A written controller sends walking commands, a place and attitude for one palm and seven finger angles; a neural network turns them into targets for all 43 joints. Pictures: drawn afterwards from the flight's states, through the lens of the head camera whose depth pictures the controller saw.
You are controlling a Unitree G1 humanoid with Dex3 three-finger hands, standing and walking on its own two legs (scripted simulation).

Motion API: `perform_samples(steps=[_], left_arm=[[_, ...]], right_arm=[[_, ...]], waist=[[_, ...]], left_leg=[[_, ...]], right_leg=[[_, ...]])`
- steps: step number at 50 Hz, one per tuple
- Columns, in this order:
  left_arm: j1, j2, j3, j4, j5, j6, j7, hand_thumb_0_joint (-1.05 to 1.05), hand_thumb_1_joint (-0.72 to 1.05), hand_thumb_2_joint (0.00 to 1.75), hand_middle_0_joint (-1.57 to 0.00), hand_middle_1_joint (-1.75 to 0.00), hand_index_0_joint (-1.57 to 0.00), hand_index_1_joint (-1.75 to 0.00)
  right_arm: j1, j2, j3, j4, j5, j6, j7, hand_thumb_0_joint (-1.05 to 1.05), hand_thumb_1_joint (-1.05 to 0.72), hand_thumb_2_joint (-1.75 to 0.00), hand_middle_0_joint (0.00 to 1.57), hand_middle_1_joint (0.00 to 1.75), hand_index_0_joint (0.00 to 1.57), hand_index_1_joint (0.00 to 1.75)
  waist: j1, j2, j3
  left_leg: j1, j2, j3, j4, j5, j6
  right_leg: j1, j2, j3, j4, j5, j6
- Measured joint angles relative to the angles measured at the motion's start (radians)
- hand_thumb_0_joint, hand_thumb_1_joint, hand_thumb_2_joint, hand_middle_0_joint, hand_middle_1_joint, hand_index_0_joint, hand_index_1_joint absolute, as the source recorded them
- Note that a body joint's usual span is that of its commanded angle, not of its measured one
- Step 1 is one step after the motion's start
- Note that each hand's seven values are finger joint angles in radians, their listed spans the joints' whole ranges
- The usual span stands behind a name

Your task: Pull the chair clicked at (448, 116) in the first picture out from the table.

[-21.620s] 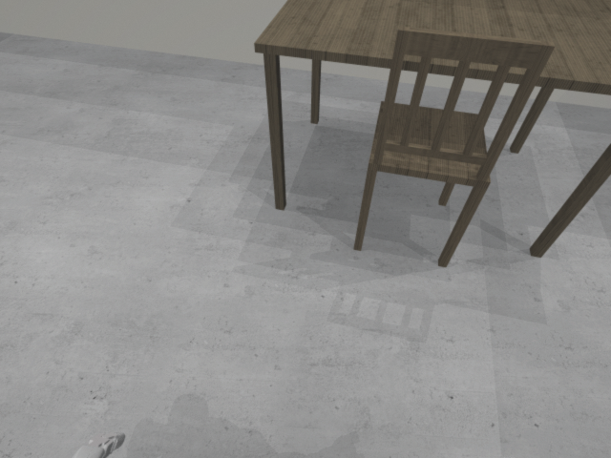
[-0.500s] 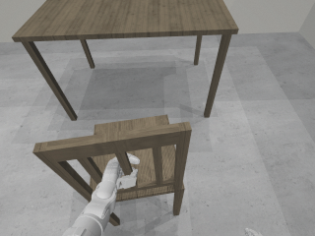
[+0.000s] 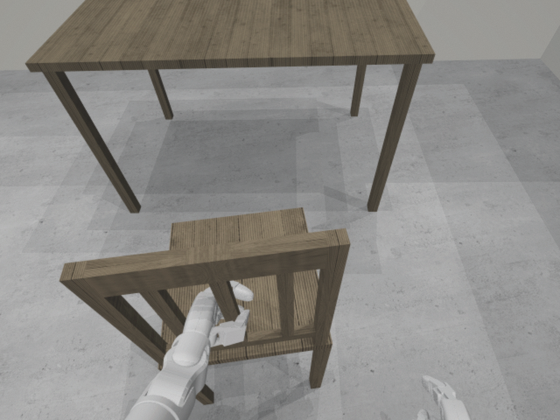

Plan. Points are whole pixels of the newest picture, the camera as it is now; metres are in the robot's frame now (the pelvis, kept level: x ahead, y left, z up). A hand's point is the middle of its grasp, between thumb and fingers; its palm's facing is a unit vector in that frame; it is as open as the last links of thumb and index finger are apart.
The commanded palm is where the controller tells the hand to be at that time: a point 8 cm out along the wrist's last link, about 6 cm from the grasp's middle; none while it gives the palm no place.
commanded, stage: open the thumb and straighten the fingers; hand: left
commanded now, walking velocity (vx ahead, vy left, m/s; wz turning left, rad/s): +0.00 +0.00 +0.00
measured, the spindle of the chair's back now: (231, 312) +0.30 +0.10 -0.08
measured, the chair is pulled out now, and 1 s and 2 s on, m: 0.62 0.62 0.62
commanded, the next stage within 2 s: draw the fingers out of the gap in 0.80 s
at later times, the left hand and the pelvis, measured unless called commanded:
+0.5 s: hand (231, 320) +0.28 +0.10 -0.07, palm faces -0.11 -0.98 -0.15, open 13.1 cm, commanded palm +0.26 +0.15 -0.04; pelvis +0.00 +0.00 -0.03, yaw +2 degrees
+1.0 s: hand (228, 328) +0.27 +0.10 -0.07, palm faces -0.10 -0.99 -0.12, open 17.4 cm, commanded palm +0.24 +0.16 -0.05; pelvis +0.01 +0.00 -0.04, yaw +3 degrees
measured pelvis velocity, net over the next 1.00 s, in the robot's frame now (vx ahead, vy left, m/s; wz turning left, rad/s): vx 0.01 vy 0.00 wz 0.05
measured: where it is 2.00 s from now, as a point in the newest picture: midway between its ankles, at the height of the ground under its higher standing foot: outside the picture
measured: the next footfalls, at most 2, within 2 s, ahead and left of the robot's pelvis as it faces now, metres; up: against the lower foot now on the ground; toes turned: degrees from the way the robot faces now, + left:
none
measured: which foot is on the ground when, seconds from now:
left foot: down 0.00-1.00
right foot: down 0.00-1.00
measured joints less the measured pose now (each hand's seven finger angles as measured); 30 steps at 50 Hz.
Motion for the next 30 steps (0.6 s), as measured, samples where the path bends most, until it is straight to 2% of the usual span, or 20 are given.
perform_samples(steps=[4, 7, 10, 14, 18, 23, 30], left_arm=[[0.004, 0.003, 0.007, -0.012, -0.001, 0.008, 0.000, 0.04, 0.64, 0.79, -0.18, -1.20, -0.50, -1.45], [0.030, 0.012, 0.019, -0.045, -0.017, 0.025, -0.004, 0.04, 0.62, 0.78, -0.18, -1.22, -0.50, -1.45], [0.054, 0.033, 0.034, -0.118, -0.021, 0.044, -0.027, 0.04, 0.55, 0.74, -0.24, -1.27, -0.50, -1.45], [0.073, 0.048, 0.036, -0.199, -0.015, 0.076, -0.041, 0.03, 0.34, 0.64, -0.30, -1.30, -0.50, -1.45], [0.078, 0.052, 0.045, -0.256, -0.016, 0.127, -0.051, 0.01, 0.02, 0.48, -0.34, -1.30, -0.49, -1.41], [0.083, 0.054, 0.050, -0.296, -0.023, 0.186, -0.056, 0.00, -0.29, 0.32, -0.35, -1.17, -0.42, -1.22], [0.108, 0.038, 0.030, -0.355, -0.020, 0.225, -0.059, -0.01, -0.48, 0.23, -0.26, -0.80, -0.28, -0.81]], right_arm=[[0.001, -0.005, -0.002, -0.002, 0.001, 0.008, -0.001, 0.01, -0.91, -0.90, 0.21, 0.30, 0.20, 0.30], [0.016, -0.013, -0.005, -0.002, 0.029, 0.004, 0.030, 0.01, -0.91, -0.90, 0.21, 0.30, 0.20, 0.30], [0.031, -0.022, -0.016, -0.012, 0.034, -0.021, 0.057, 0.01, -0.91, -0.90, 0.21, 0.30, 0.20, 0.30], [0.049, -0.043, -0.032, -0.033, 0.031, -0.051, 0.077, 0.01, -0.91, -0.90, 0.21, 0.30, 0.20, 0.30], [0.054, -0.058, -0.037, -0.048, 0.028, -0.062, 0.078, 0.01, -0.91, -0.90, 0.20, 0.30, 0.20, 0.30], [0.059, -0.057, -0.033, -0.062, 0.024, -0.078, 0.069, 0.01, -0.91, -0.90, 0.20, 0.30, 0.20, 0.30], [0.062, -0.040, -0.015, -0.074, 0.019, -0.101, 0.060, 0.01, -0.91, -0.90, 0.20, 0.30, 0.20, 0.30]], waist=[[-0.004, -0.003, 0.003], [-0.026, -0.015, -0.051], [-0.033, -0.027, -0.085], [-0.037, -0.024, -0.113], [-0.037, -0.013, -0.128], [-0.034, 0.002, -0.141], [-0.025, 0.011, -0.156]], left_leg=[[0.001, 0.001, -0.002, -0.002, 0.002, -0.002], [-0.066, -0.004, -0.014, 0.030, -0.006, -0.002], [-0.139, -0.004, -0.020, 0.091, -0.030, -0.003], [-0.220, -0.004, -0.022, 0.168, -0.063, -0.002], [-0.277, -0.007, -0.021, 0.227, -0.089, 0.000], [-0.321, -0.012, -0.023, 0.271, -0.111, 0.003], [-0.353, -0.016, -0.031, 0.311, -0.134, 0.004]], right_leg=[[0.001, 0.001, -0.002, -0.001, 0.001, -0.002], [-0.062, -0.008, -0.012, 0.035, -0.014, -0.002], [-0.131, -0.011, -0.015, 0.090, -0.036, -0.005], [-0.208, -0.013, -0.014, 0.155, -0.062, -0.006], [-0.265, -0.019, -0.010, 0.210, -0.085, -0.003], [-0.308, -0.026, -0.008, 0.256, -0.107, 0.000], [-0.338, -0.032, -0.014, 0.297, -0.133, 0.002]])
